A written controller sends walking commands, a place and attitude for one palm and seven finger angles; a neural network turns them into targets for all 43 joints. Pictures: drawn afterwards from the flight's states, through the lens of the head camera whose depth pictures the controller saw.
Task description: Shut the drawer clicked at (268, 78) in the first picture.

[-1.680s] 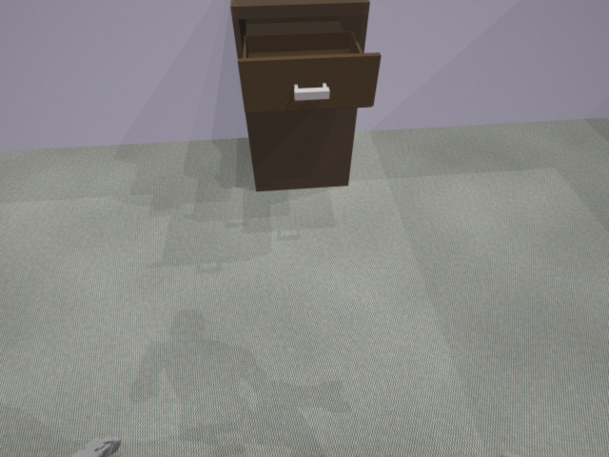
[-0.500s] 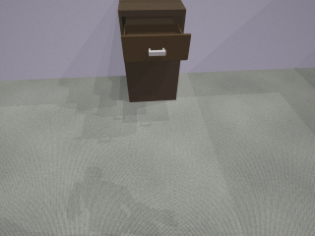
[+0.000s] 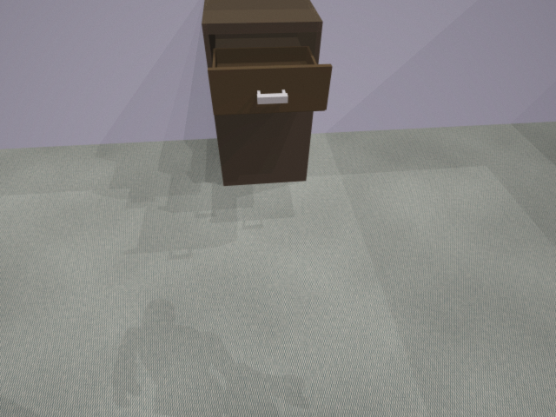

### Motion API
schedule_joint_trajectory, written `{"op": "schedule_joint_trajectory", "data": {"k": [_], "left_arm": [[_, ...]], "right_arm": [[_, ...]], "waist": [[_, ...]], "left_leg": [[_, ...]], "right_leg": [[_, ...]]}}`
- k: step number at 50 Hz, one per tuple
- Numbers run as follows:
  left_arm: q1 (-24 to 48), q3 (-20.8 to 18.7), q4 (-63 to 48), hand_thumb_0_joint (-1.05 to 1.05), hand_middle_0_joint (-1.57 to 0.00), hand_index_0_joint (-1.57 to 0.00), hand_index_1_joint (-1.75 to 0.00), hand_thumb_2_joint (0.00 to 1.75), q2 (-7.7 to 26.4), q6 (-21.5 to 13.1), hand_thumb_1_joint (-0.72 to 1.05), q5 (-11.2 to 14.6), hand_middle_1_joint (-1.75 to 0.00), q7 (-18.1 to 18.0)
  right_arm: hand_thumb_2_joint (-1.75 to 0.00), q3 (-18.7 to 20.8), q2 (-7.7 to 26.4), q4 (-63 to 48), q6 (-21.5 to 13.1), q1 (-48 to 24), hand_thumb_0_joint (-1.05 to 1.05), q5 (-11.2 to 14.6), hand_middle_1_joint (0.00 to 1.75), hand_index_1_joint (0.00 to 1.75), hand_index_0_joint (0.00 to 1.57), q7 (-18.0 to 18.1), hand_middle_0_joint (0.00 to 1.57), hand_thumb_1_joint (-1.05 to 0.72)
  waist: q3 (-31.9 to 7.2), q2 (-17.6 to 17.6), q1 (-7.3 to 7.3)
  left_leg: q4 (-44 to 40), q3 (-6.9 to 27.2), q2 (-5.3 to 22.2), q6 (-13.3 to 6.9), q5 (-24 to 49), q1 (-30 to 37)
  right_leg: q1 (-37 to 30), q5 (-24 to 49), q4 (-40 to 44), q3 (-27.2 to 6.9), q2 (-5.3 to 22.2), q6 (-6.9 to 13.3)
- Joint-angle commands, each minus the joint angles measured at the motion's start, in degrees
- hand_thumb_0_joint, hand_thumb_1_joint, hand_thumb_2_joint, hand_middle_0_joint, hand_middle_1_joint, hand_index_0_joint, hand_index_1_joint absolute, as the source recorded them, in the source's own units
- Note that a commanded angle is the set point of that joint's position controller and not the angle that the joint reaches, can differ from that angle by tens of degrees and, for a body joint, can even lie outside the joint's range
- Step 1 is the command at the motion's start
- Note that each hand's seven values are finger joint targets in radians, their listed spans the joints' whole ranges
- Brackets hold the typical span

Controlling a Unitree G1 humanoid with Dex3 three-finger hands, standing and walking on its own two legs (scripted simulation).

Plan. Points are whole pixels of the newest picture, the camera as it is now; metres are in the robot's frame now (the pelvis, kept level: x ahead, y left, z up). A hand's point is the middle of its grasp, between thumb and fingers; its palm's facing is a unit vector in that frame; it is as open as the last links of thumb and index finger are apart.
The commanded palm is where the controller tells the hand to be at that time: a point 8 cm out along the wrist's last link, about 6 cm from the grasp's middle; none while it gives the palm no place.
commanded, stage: walk to a spot facing it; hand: left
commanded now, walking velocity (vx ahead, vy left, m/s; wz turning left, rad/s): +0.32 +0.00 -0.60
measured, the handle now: (271, 95) +1.09 +0.10 -0.08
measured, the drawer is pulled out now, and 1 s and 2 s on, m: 0.30 0.30 0.30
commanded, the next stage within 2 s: turn to face it in 1.46 s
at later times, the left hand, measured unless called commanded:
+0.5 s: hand out of the picture +0.08 +0.17 -0.17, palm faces -0.11 -0.98 -0.15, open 7.4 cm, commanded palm none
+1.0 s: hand (248, 237) +0.53 +0.11 -0.15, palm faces -0.49 -0.85 -0.20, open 7.4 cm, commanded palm none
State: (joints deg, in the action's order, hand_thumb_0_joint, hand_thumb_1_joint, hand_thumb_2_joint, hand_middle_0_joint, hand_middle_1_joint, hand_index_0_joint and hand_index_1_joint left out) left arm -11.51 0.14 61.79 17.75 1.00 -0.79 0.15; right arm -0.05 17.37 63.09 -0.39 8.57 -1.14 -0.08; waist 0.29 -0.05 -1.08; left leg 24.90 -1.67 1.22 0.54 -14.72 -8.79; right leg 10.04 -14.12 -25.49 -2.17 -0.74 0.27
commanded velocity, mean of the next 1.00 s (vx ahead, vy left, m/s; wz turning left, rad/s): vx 0.34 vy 0.00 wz -0.49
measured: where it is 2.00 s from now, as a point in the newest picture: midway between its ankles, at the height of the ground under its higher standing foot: (337, 341)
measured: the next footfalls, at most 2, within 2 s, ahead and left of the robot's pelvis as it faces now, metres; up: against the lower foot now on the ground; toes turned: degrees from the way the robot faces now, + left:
left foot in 0.60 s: +0.37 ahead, +0.09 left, +0.00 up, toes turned -10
right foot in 1.16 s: +0.43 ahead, -0.22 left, +0.00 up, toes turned -43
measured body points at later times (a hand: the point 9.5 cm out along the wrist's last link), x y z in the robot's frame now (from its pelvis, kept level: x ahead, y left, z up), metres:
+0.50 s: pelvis +0.14 +0.00 +0.00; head +0.17 +0.00 +0.45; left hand +0.09 +0.22 -0.16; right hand +0.20 -0.26 -0.14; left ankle +0.27 +0.10 -0.69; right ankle +0.02 -0.11 -0.74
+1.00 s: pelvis +0.33 +0.00 +0.00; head +0.34 +0.00 +0.45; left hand +0.56 +0.16 -0.13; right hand +0.17 -0.20 -0.14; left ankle +0.33 +0.10 -0.74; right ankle +0.37 -0.18 -0.69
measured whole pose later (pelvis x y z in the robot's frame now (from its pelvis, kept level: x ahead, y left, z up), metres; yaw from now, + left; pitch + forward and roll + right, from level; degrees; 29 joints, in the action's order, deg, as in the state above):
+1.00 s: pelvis +0.33 +0.00 +0.00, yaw -30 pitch -1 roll +1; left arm -7.0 -4.7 52.7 13.0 1.9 -2.0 2.9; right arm 3.2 11.5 59.7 -4.6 22.9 -1.5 0.4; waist 2.7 -1.7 2.0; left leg 21.6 -19.4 3.6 -1.2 -16.6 -3.3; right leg 34.5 -8.5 -48.5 3.8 6.5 0.0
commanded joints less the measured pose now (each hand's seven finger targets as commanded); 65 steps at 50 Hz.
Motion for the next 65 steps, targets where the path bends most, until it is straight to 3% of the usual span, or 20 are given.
{"op": "schedule_joint_trajectory", "data": {"k": [1, 6, 9, 10, 11, 14, 25, 27, 28, 30, 31, 34, 37, 52, 56, 57, 58, 59, 62, 65], "left_arm": [[-2.9, -2.7, -4.9, 0.00, -0.20, -0.20, -0.30, 0.90, 6.5, -0.4, 0.90, -0.6, -0.30, 0.7], [-2.3, -3.6, -8.8, 0.00, -0.20, -0.20, -0.30, 0.90, 1.7, -2.1, 0.90, -0.4, -0.30, 1.6], [-12.5, -4.4, -5.8, 0.00, -0.20, -0.20, -0.30, 0.90, 0.5, -3.0, 0.90, -0.8, -0.30, 1.7], [-21.8, -6.0, -3.2, 0.00, -0.20, -0.20, -0.30, 0.90, 6.9, -3.8, 0.90, -1.1, -0.30, 0.8], [-27.8, -6.0, -1.4, 0.00, -0.20, -0.20, -0.30, 0.90, 8.9, -4.4, 0.90, 0.1, -0.30, -0.2], [-20.9, -4.7, -3.3, 0.00, -0.20, -0.20, -0.30, 0.90, 4.0, -4.3, 0.90, -0.7, -0.30, -1.2], [-16.2, -5.2, -3.4, 0.00, -0.20, -0.20, -0.30, 0.90, 2.3, -5.0, 0.90, -1.0, -0.30, -1.6], [-13.5, -5.8, -3.8, 0.00, -0.20, -0.20, -0.30, 0.90, 2.9, -4.8, 0.90, -0.7, -0.30, -1.5], [-13.4, -6.0, -4.0, 0.00, -0.20, -0.20, -0.30, 0.90, 1.7, -4.8, 0.90, -0.5, -0.30, -1.2], [-16.1, -5.5, -6.5, 0.00, -0.20, -0.20, -0.30, 0.90, -4.0, -4.7, 0.90, 0.3, -0.30, 0.0], [-14.1, -5.2, -7.9, 0.00, -0.20, -0.20, -0.30, 0.90, -3.0, -4.5, 0.90, -0.2, -0.30, 0.1], [-9.3, -5.5, -7.2, 0.00, -0.20, -0.20, -0.30, 0.90, -3.9, -3.0, 0.90, -1.3, -0.30, 1.4], [-10.8, -5.3, -6.6, 0.00, -0.20, -0.20, -0.30, 0.90, -5.4, -1.0, 0.90, -1.3, -0.30, 2.0], [14.0, -3.9, -15.4, 0.00, -0.20, -0.20, -0.30, 0.90, -4.8, -1.0, 0.90, -1.1, -0.30, 3.2], [0.0, -4.8, -11.1, 0.00, -0.20, -0.20, -0.30, 0.90, -1.3, -2.5, 0.90, -1.1, -0.30, 2.6], [-8.7, -6.3, -8.8, 0.00, -0.20, -0.20, -0.30, 0.90, 4.3, -3.4, 0.90, -1.2, -0.30, 1.9], [-15.5, -7.9, -7.7, 0.00, -0.20, -0.20, -0.30, 0.90, 11.0, -3.6, 0.90, -0.3, -0.30, 1.1], [-15.1, -8.3, -7.4, 0.00, -0.20, -0.20, -0.30, 0.90, 12.6, -2.9, 0.90, 0.7, -0.30, 0.5], [-1.7, -5.7, -10.5, 0.00, -0.20, -0.20, -0.30, 0.90, 4.2, -3.2, 0.90, 0.4, -0.30, -0.1], [-0.1, -5.1, -10.0, 0.00, -0.20, -0.20, -0.30, 0.90, 1.7, -4.1, 0.90, -0.3, -0.30, -0.3]], "right_arm": [[-0.90, 2.8, 8.2, -4.0, -0.5, 4.2, 0.00, -0.2, 0.30, 0.30, 0.20, 0.7, 0.20, -0.90], [-0.90, 4.9, 9.1, -5.5, -2.4, 8.7, 0.00, 0.2, 0.30, 0.30, 0.20, 1.1, 0.20, -0.90], [-0.90, 4.4, 6.4, -6.4, -2.6, 5.3, 0.00, -0.1, 0.30, 0.30, 0.20, 1.0, 0.20, -0.90], [-0.90, 3.5, 1.9, -9.4, -2.9, 2.5, 0.00, 0.6, 0.30, 0.30, 0.20, 0.6, 0.20, -0.90], [-0.90, 3.0, 1.9, -12.7, -3.4, -4.0, 0.00, 0.3, 0.30, 0.30, 0.20, 0.4, 0.20, -0.90], [-0.90, 3.4, -0.1, -12.1, -3.3, -5.2, 0.00, -0.1, 0.30, 0.30, 0.20, 0.3, 0.20, -0.90], [-0.90, 3.9, -3.8, -14.8, -3.0, -6.2, 0.00, 0.8, 0.30, 0.30, 0.20, -1.6, 0.20, -0.90], [-0.90, 4.5, -2.2, -12.4, -3.7, 2.7, 0.00, 0.6, 0.30, 0.30, 0.20, -0.6, 0.20, -0.90], [-0.90, 5.2, 0.6, -9.6, -3.9, 11.7, 0.00, 0.3, 0.30, 0.30, 0.20, 0.3, 0.20, -0.90], [-0.90, 6.8, 10.3, -7.3, -4.0, 23.0, 0.00, -0.6, 0.30, 0.30, 0.20, 1.1, 0.20, -0.90], [-0.90, 6.2, 9.3, -9.1, -3.3, 18.0, 0.00, -0.1, 0.30, 0.30, 0.20, 0.8, 0.20, -0.90], [-0.90, 4.1, -1.1, -10.1, -4.3, 7.6, 0.00, -0.4, 0.30, 0.30, 0.20, 1.2, 0.20, -0.90], [-0.90, 3.8, -2.2, -8.9, -5.5, 7.8, 0.00, -0.1, 0.30, 0.30, 0.20, 1.4, 0.20, -0.90], [-0.90, 3.9, 1.4, -5.0, -4.4, 19.9, 0.00, -0.9, 0.30, 0.30, 0.20, 0.8, 0.20, -0.90], [-0.90, 4.2, 3.7, -6.2, -3.8, 18.1, 0.00, -0.4, 0.30, 0.30, 0.20, 0.6, 0.20, -0.90], [-0.90, 3.7, 1.9, -7.3, -3.8, 17.9, 0.00, 0.4, 0.30, 0.30, 0.20, -0.1, 0.20, -0.90], [-0.90, 3.0, -1.5, -10.1, -4.0, 16.5, 0.00, 0.9, 0.30, 0.30, 0.20, 0.0, 0.20, -0.90], [-0.90, 3.6, 0.2, -10.8, -3.9, 11.5, 0.00, 1.0, 0.30, 0.30, 0.20, 0.5, 0.20, -0.90], [-0.90, 3.9, -1.0, -9.3, -2.3, 10.0, 0.00, -0.2, 0.30, 0.30, 0.20, 0.3, 0.20, -0.90], [-0.90, 3.9, -2.7, -6.9, -0.7, 15.3, 0.00, -0.7, 0.30, 0.30, 0.20, 0.2, 0.20, -0.90]], "waist": [[7.2, 0.3, 0.88], [5.4, 10.2, 2.12], [3.0, 1.8, -3.82], [0.8, -18.7, -6.95], [2.6, -21.1, -8.65], [6.3, -1.7, -3.65], [5.1, -8.9, -0.78], [1.6, -7.3, 3.48], [-2.8, -3.5, 6.70], [-11.4, 19.9, 7.71], [-6.6, 9.9, 5.93], [4.6, 10.3, 1.34], [2.0, 6.1, -1.23], [6.6, 6.1, 5.25], [-3.4, 3.4, -2.05], [-10.3, -4.6, -6.06], [-16.3, -14.1, -7.10], [-14.4, -7.6, -7.38], [0.3, -3.2, 0.09], [0.7, -5.7, 3.77]], "left_leg": [[-4.5, 6.5, 7.7, -3.5, -20.6, -3.3], [-7.1, 13.3, 19.4, -10.1, -6.9, 5.4], [13.1, -0.2, 13.3, -5.0, 4.6, -7.9], [34.9, -9.2, 4.3, -0.4, -5.5, -25.9], [42.8, -4.0, 1.3, 0.2, -18.4, -35.3], [45.4, 1.0, 6.3, 1.2, -10.0, -37.2], [16.7, -3.5, 2.6, 0.9, 2.3, -18.1], [8.9, -4.3, 0.3, 0.0, 4.5, -3.2], [6.2, -2.7, 1.7, -0.7, 4.0, 9.0], [-9.1, 33.3, 27.8, -9.2, -6.8, 20.3], [-11.6, 35.4, 30.1, -12.6, -18.1, 10.6], [-15.1, 17.2, 21.8, -7.7, -18.2, -5.8], [-14.5, 4.0, 18.6, -7.0, -3.8, -7.7], [-10.0, -10.7, 20.5, -7.4, 18.7, 8.8], [14.6, -17.0, 17.6, -3.8, 40.5, 6.0], [30.6, -18.0, 15.2, -1.1, 25.7, -9.9], [48.8, -14.5, 5.3, 2.6, -18.4, -28.3], [54.8, -5.3, 6.4, 1.2, -18.3, -31.9], [49.4, -0.7, 10.4, 1.5, -4.3, -26.3], [41.9, -1.6, 9.2, 2.5, -1.0, -21.2]], "right_leg": [[11.9, -18.2, 1.5, -7.9, 2.4, 3.1], [20.1, -12.1, -16.4, 2.7, -0.1, 1.3], [-1.2, -4.5, -3.3, 2.5, 0.8, 2.9], [-14.5, -1.7, 6.4, -21.0, 14.3, 8.0], [-16.4, 13.2, 10.7, -34.6, 20.6, 12.2], [-10.8, 14.6, 8.7, -25.7, 18.6, 15.1], [-1.9, 16.6, 10.8, -12.2, 10.9, 8.5], [1.5, 21.1, 2.1, -10.1, 8.6, 7.0], [5.4, 21.0, -9.7, -9.0, 6.0, 5.7], [23.6, -18.4, -45.5, -0.1, -4.3, 2.0], [26.1, -17.8, -51.8, -0.8, -0.2, 3.2], [27.4, -4.6, -52.8, 0.2, 5.7, 2.2], [24.4, 0.6, -48.3, 1.1, 6.8, 0.8], [25.1, 2.1, -15.1, 8.1, 5.5, 1.4], [-0.1, 0.8, -5.0, 13.7, -1.4, 4.9], [-19.6, 1.0, -3.4, 3.0, 7.2, 8.0], [-31.1, 9.5, 2.6, -26.6, 24.6, 15.3], [-26.2, 8.4, 6.7, -27.5, 26.3, 17.3], [0.0, -0.6, 12.9, -12.5, 18.0, 11.2], [6.7, 2.3, 14.4, -5.5, 13.8, 9.8]]}}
